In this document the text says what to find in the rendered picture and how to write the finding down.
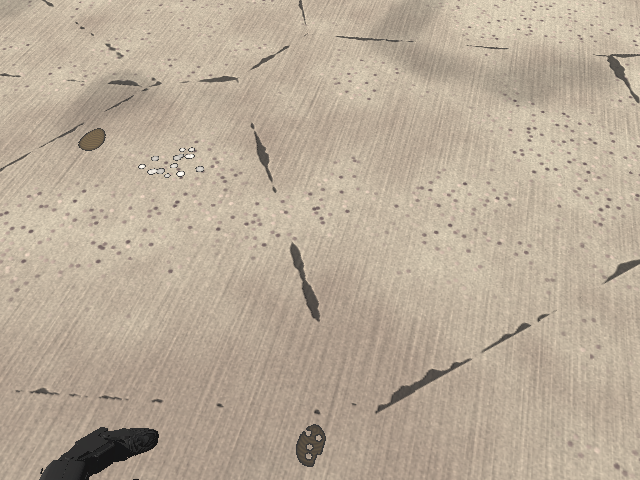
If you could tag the robot left hand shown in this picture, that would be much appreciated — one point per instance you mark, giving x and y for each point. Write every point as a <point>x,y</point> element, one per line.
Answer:
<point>98,450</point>

